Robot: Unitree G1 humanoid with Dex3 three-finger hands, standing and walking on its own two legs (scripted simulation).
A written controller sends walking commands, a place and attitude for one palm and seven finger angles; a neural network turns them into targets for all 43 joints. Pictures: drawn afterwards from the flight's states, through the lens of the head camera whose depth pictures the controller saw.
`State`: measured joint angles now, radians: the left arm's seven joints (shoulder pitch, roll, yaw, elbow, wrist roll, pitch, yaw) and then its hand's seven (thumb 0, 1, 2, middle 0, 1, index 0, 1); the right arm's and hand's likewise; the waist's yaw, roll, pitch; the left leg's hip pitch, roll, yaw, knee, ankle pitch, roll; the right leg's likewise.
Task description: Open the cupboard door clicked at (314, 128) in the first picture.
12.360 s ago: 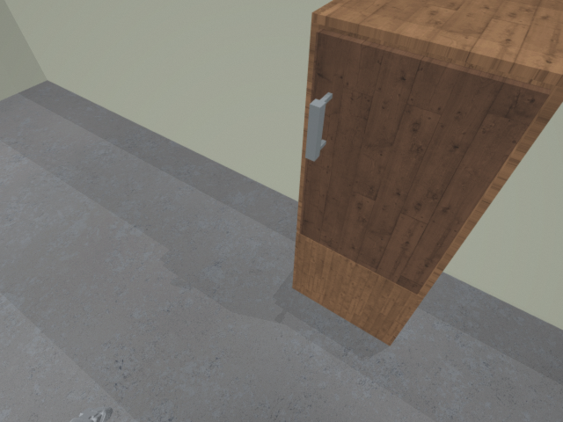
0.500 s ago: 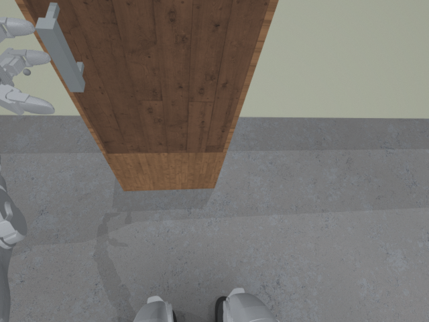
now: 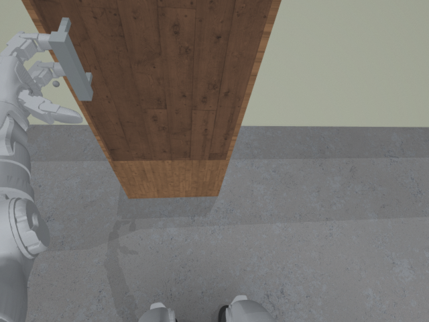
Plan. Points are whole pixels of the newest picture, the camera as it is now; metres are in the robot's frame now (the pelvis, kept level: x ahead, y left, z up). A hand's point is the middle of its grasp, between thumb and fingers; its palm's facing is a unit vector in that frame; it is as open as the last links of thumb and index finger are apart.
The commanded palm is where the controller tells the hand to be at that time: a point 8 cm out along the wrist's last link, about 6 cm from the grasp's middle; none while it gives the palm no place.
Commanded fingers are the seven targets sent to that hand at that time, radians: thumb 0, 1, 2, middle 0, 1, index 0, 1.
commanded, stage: slide the fingers in behind the handle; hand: left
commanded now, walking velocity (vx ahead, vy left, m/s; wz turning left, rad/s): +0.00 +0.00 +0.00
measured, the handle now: (76, 61) +0.56 +0.21 +0.10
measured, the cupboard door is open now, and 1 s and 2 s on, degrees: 0 0 1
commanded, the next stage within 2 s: close the thumb around the handle in 0.98 s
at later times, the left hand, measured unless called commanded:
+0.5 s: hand (75, 85) +0.51 +0.20 +0.11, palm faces -0.04 -1.00 +0.01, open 14.0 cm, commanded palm +0.48 +0.24 +0.10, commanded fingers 0.00 -0.50 0.30 -0.30 -1.20 -0.30 -1.20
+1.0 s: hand (86, 84) +0.51 +0.19 +0.10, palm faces -0.02 -1.00 -0.01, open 14.0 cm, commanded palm +0.49 +0.23 +0.10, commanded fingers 0.00 -0.50 0.30 -0.30 -1.20 -0.30 -1.20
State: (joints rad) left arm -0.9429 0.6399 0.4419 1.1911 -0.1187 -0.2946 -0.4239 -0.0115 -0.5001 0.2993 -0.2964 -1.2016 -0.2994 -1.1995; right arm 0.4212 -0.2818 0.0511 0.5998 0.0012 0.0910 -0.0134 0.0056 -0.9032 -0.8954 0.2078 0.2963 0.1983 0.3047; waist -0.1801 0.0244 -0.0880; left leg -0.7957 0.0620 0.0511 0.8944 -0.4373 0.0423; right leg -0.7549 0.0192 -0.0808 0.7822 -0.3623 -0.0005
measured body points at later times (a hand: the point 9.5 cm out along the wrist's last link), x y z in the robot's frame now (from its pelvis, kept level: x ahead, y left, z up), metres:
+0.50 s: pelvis +0.00 +0.00 +0.00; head +0.11 +0.02 +0.43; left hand +0.50 +0.26 +0.11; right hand -0.01 -0.27 -0.11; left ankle -0.01 +0.09 -0.69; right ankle +0.00 -0.13 -0.69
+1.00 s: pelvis +0.00 -0.01 +0.00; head +0.12 +0.01 +0.43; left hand +0.51 +0.24 +0.11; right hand -0.01 -0.27 -0.11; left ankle -0.01 +0.09 -0.69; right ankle +0.00 -0.13 -0.69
